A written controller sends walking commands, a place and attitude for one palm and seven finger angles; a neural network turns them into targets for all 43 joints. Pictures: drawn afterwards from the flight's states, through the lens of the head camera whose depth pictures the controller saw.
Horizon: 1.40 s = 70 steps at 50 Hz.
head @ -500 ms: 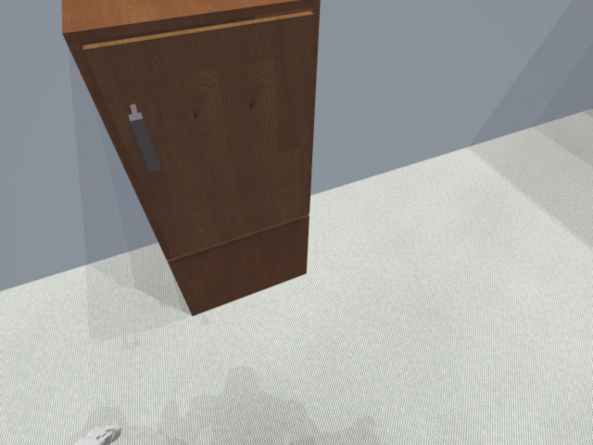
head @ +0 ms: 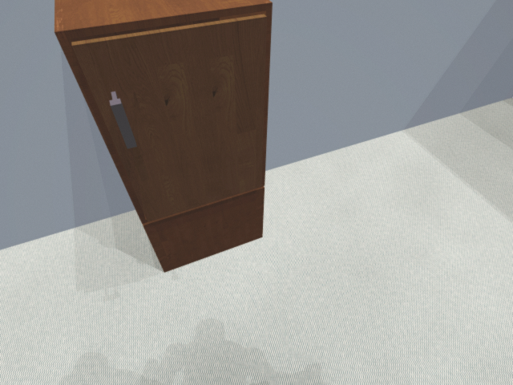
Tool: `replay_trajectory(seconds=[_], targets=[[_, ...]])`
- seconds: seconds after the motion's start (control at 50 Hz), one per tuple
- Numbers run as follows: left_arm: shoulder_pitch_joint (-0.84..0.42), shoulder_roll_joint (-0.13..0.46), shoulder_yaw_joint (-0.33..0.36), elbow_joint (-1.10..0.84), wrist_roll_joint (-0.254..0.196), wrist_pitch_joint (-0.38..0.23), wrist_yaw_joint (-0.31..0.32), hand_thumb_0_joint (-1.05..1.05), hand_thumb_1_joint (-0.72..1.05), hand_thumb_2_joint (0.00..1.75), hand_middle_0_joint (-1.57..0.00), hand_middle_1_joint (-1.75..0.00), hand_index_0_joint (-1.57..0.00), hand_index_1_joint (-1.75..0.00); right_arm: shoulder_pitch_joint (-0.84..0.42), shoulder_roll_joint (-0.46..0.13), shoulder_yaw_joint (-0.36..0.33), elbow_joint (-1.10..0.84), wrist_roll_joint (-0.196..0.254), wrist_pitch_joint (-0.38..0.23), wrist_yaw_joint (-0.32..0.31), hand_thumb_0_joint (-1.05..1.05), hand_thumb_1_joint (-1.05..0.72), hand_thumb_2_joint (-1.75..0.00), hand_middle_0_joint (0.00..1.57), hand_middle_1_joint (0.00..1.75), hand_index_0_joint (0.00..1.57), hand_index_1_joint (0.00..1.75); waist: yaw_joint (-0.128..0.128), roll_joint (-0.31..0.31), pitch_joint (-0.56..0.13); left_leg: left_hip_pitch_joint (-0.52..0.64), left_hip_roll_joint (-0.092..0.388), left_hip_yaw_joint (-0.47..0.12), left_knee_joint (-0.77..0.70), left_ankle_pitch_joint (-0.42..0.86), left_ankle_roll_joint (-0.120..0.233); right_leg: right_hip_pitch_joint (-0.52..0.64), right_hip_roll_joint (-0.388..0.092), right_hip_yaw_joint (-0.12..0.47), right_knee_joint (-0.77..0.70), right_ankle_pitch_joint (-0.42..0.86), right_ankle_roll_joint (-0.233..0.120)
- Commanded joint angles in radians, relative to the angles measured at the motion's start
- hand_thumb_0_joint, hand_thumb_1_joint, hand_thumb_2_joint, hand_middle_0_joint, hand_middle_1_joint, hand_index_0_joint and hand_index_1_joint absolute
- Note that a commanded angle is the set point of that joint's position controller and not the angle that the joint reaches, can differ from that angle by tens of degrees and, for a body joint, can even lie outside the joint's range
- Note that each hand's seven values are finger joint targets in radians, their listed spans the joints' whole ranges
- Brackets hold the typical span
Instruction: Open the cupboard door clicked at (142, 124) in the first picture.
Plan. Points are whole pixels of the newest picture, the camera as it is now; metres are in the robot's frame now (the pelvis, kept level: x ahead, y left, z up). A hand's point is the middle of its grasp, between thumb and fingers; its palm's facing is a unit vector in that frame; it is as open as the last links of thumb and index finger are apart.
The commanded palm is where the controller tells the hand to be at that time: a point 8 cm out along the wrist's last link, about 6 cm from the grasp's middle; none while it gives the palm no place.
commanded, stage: stand and wait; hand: left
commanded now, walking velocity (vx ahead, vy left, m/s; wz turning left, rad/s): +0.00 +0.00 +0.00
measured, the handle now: (122, 119) +0.65 +0.36 +0.04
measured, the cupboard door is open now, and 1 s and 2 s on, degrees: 0 0 0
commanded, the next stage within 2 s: look at it before walking up in 0.32 s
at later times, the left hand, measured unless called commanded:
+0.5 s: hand out of the picture +0.07 +0.23 -0.15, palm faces -0.04 -0.95 -0.32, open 7.4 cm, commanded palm none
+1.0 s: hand out of the picture +0.06 +0.24 -0.15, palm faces -0.03 -0.95 -0.32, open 7.4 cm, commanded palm none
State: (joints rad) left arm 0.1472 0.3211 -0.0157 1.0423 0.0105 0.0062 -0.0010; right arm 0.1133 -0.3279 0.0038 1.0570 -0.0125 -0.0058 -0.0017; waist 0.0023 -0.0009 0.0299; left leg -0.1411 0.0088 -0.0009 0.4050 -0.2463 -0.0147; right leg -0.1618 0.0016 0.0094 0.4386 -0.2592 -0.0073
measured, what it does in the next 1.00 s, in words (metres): stands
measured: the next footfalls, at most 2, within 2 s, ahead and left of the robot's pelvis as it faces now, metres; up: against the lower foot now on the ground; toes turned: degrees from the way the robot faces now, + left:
none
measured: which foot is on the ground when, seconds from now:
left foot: down 0.00-1.00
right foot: down 0.00-1.00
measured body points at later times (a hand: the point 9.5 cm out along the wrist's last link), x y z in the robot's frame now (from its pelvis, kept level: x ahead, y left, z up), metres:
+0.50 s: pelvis -0.01 -0.01 +0.00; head -0.01 -0.01 +0.45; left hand +0.07 +0.28 -0.13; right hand +0.05 -0.29 -0.14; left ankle -0.02 +0.13 -0.74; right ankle -0.01 -0.11 -0.74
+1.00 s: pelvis -0.01 +0.00 +0.00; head -0.01 +0.00 +0.45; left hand +0.06 +0.29 -0.13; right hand +0.06 -0.29 -0.13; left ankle -0.02 +0.13 -0.74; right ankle -0.01 -0.11 -0.74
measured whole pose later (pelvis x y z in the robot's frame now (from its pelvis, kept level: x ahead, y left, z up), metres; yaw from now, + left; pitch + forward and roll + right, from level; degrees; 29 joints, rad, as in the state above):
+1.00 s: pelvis -0.01 +0.00 +0.00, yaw -1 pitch -1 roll +0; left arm 0.14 0.32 -0.01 1.09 0.01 0.00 0.00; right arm 0.13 -0.32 0.00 1.12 -0.01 -0.01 0.00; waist 0.00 0.00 0.02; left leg -0.12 0.02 0.01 0.34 -0.20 -0.02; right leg -0.14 0.01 0.02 0.37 -0.21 -0.01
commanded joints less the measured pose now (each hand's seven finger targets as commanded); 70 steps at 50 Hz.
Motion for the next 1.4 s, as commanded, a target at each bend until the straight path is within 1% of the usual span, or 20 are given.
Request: replay_trajectory(seconds=[0.0, 0.26, 0.34, 0.38, 0.74, 1.04, 1.06, 1.08, 1.1, 1.12, 1.18, 1.2, 1.22, 1.24, 1.26, 1.28, 1.3, 1.32, 1.34, 1.38], targets=[[-0.049, 0.208, 0.050, -0.062, -0.001, -0.030, 0.016, 0.00, 0.90, 0.90, -0.20, -0.30, -0.20, -0.30, -0.047, -0.184, -0.037, -0.057, 0.001, -0.023, -0.018, 0.00, -0.90, -0.90, 0.20, 0.30, 0.20, 0.30, 0.000, -0.008, -0.085, 0.033, 0.100, -0.067, -0.048, 0.204, 0.042, 0.024, -0.120, 0.096, -0.077, 0.246, -0.026], [-0.047, 0.201, 0.049, -0.024, -0.002, -0.031, 0.016, 0.00, 0.90, 0.90, -0.20, -0.30, -0.20, -0.30, -0.018, -0.179, -0.033, -0.007, 0.001, -0.022, -0.017, 0.00, -0.90, -0.90, 0.20, 0.30, 0.20, 0.30, -0.002, -0.020, -0.057, 0.021, 0.101, -0.072, -0.078, 0.156, 0.033, 0.014, -0.118, 0.109, -0.114, 0.184, -0.026], [-0.046, 0.198, 0.048, -0.021, -0.001, -0.030, 0.015, 0.00, 0.90, 0.90, -0.20, -0.30, -0.20, -0.30, -0.016, -0.176, -0.033, -0.001, 0.000, -0.022, -0.016, 0.00, -0.90, -0.90, 0.20, 0.30, 0.20, 0.30, -0.001, -0.004, -0.045, 0.015, 0.101, -0.072, -0.086, 0.137, 0.032, 0.003, -0.115, 0.114, -0.123, 0.152, -0.025], [-0.046, 0.200, 0.051, -0.021, 0.000, -0.032, 0.016, 0.00, 0.90, 0.90, -0.20, -0.30, -0.20, -0.30, -0.010, -0.173, -0.033, 0.002, 0.001, -0.022, -0.016, 0.00, -0.90, -0.90, 0.20, 0.30, 0.20, 0.30, -0.002, -0.016, -0.054, 0.019, 0.104, -0.071, -0.083, 0.149, 0.032, 0.011, -0.115, 0.111, -0.122, 0.163, -0.025], [-0.043, 0.196, 0.051, -0.017, 0.000, -0.035, 0.016, 0.00, 0.90, 0.90, -0.20, -0.30, -0.20, -0.30, -0.014, -0.177, -0.035, 0.005, 0.001, -0.028, -0.018, 0.00, -0.90, -0.90, 0.20, 0.30, 0.20, 0.30, -0.003, 0.000, -0.066, 0.042, 0.112, -0.070, -0.092, 0.198, 0.032, 0.023, -0.114, 0.107, -0.120, 0.230, -0.022], [-0.040, 0.202, 0.051, -0.012, 0.001, -0.033, 0.015, 0.00, 0.90, 0.90, -0.20, -0.30, -0.20, -0.30, -0.021, -0.186, -0.034, 0.005, 0.003, -0.027, -0.016, 0.00, -0.90, -0.90, 0.20, 0.30, 0.20, 0.30, -0.001, 0.003, -0.054, 0.035, 0.111, -0.082, -0.104, 0.198, 0.035, 0.027, -0.118, 0.093, -0.126, 0.208, -0.015], [-0.035, 0.189, 0.051, -0.013, 0.000, -0.028, 0.017, 0.00, 0.90, 0.90, -0.20, -0.30, -0.20, -0.30, -0.018, -0.172, -0.032, 0.000, 0.002, -0.024, -0.015, 0.00, -0.90, -0.90, 0.20, 0.30, 0.20, 0.30, 0.000, 0.005, -0.051, 0.022, 0.109, -0.084, -0.091, 0.213, 0.034, 0.026, -0.121, 0.083, -0.110, 0.214, -0.011], [-0.019, 0.159, 0.049, -0.014, 0.000, -0.020, 0.021, 0.00, 0.90, 0.90, -0.20, -0.30, -0.20, -0.30, -0.001, -0.133, -0.026, -0.001, 0.003, -0.016, -0.013, 0.00, -0.90, -0.90, 0.20, 0.30, 0.20, 0.30, 0.000, 0.009, -0.058, 0.005, 0.108, -0.085, -0.073, 0.235, 0.030, 0.035, -0.124, 0.070, -0.086, 0.224, -0.003], [0.005, 0.120, 0.043, -0.012, -0.001, -0.010, 0.026, 0.00, 0.90, 0.90, -0.20, -0.30, -0.20, -0.30, 0.017, -0.092, -0.018, 0.000, 0.001, -0.009, -0.011, 0.00, -0.90, -0.90, 0.20, 0.30, 0.20, 0.30, 0.004, 0.006, -0.061, -0.010, 0.105, -0.082, -0.054, 0.258, 0.026, 0.034, -0.130, 0.056, -0.061, 0.237, 0.006], [0.021, 0.110, 0.042, -0.012, -0.002, -0.002, 0.028, 0.00, 0.90, 0.90, -0.20, -0.30, -0.20, -0.30, 0.023, -0.081, -0.017, -0.002, 0.001, 0.000, -0.011, 0.00, -0.90, -0.90, 0.20, 0.30, 0.20, 0.30, 0.008, 0.012, -0.050, -0.030, 0.102, -0.084, -0.037, 0.262, 0.025, 0.026, -0.134, 0.046, -0.044, 0.235, 0.012], [0.039, 0.128, 0.058, -0.040, 0.001, 0.009, 0.033, 0.00, 0.90, 0.90, -0.20, -0.30, -0.20, -0.30, 0.029, -0.087, -0.031, -0.033, 0.000, 0.016, -0.007, 0.00, -0.90, -0.90, 0.20, 0.30, 0.20, 0.30, 0.015, -0.012, -0.052, -0.109, 0.089, -0.097, 0.033, 0.262, 0.029, 0.039, -0.157, 0.041, -0.006, 0.242, 0.004], [0.045, 0.138, 0.065, -0.049, 0.002, 0.011, 0.034, 0.00, 0.90, 0.90, -0.20, -0.30, -0.20, -0.30, 0.031, -0.085, -0.035, -0.046, 0.000, 0.021, -0.006, 0.00, -0.90, -0.90, 0.20, 0.30, 0.20, 0.30, 0.017, -0.034, -0.051, -0.144, 0.073, -0.090, 0.071, 0.244, 0.025, 0.046, -0.182, 0.052, -0.006, 0.239, -0.008], [0.056, 0.151, 0.071, -0.061, 0.003, 0.013, 0.035, 0.00, 0.90, 0.90, -0.20, -0.30, -0.20, -0.30, 0.032, -0.080, -0.040, -0.061, 0.000, 0.026, -0.005, 0.00, -0.90, -0.90, 0.20, 0.30, 0.20, 0.30, 0.023, -0.079, -0.046, -0.178, 0.046, -0.072, 0.132, 0.196, 0.020, 0.042, -0.224, 0.085, -0.027, 0.230, -0.034], [0.068, 0.168, 0.080, -0.075, 0.005, 0.014, 0.036, 0.00, 0.90, 0.90, -0.20, -0.30, -0.20, -0.30, 0.038, -0.071, -0.046, -0.075, 0.002, 0.032, -0.005, 0.00, -0.90, -0.90, 0.20, 0.30, 0.20, 0.30, 0.025, -0.141, -0.052, -0.202, 0.018, -0.035, 0.227, 0.105, 0.012, 0.041, -0.287, 0.122, -0.063, 0.230, -0.074], [0.080, 0.175, 0.086, -0.086, 0.008, 0.013, 0.038, 0.00, 0.90, 0.90, -0.20, -0.30, -0.20, -0.30, 0.031, -0.059, -0.053, -0.090, 0.000, 0.038, -0.005, 0.00, -0.90, -0.90, 0.20, 0.30, 0.20, 0.30, 0.033, -0.198, -0.044, -0.246, -0.006, -0.007, 0.347, -0.123, 0.001, 0.044, -0.349, 0.162, -0.089, 0.292, -0.131], [0.084, 0.178, 0.092, -0.096, 0.014, 0.012, 0.044, 0.00, 0.90, 0.90, -0.20, -0.30, -0.20, -0.30, 0.029, -0.058, -0.061, -0.106, 0.001, 0.042, -0.007, 0.00, -0.90, -0.90, 0.20, 0.30, 0.20, 0.30, 0.039, -0.226, -0.040, -0.285, -0.004, -0.009, 0.481, -0.264, 0.000, 0.040, -0.404, 0.185, -0.099, 0.362, -0.180], [0.070, 0.165, 0.093, -0.109, 0.019, 0.008, 0.048, 0.00, 0.90, 0.90, -0.20, -0.30, -0.20, -0.30, 0.028, -0.051, -0.067, -0.110, 0.002, 0.044, -0.004, 0.00, -0.90, -0.90, 0.20, 0.30, 0.20, 0.30, 0.032, -0.192, -0.033, -0.295, 0.012, -0.017, 0.572, -0.295, -0.003, 0.021, -0.408, 0.160, -0.093, 0.404, -0.199], [0.040, 0.156, 0.093, -0.123, 0.023, 0.006, 0.048, 0.00, 0.90, 0.90, -0.20, -0.30, -0.20, -0.30, 0.042, -0.036, -0.069, -0.111, 0.005, 0.045, 0.001, 0.00, -0.90, -0.90, 0.20, 0.30, 0.20, 0.30, 0.013, -0.179, -0.015, -0.292, 0.028, -0.012, 0.581, -0.305, -0.008, 0.005, -0.398, 0.106, -0.074, 0.436, -0.195], [0.017, 0.155, 0.095, -0.137, 0.024, 0.005, 0.046, 0.00, 0.90, 0.90, -0.20, -0.30, -0.20, -0.30, 0.062, -0.019, -0.070, -0.115, 0.008, 0.043, 0.006, 0.00, -0.90, -0.90, 0.20, 0.30, 0.20, 0.30, -0.004, -0.162, -0.016, -0.264, 0.039, -0.002, 0.524, -0.300, -0.011, -0.007, -0.380, 0.056, -0.041, 0.462, -0.176], [-0.004, 0.151, 0.101, -0.155, 0.023, 0.007, 0.043, 0.00, 0.90, 0.90, -0.20, -0.30, -0.20, -0.30, 0.111, 0.001, -0.071, -0.117, 0.010, 0.037, 0.013, 0.00, -0.90, -0.90, 0.20, 0.30, 0.20, 0.30, -0.025, -0.149, -0.027, -0.189, 0.037, 0.047, 0.344, -0.189, -0.017, -0.031, -0.357, -0.015, 0.033, 0.436, -0.122]])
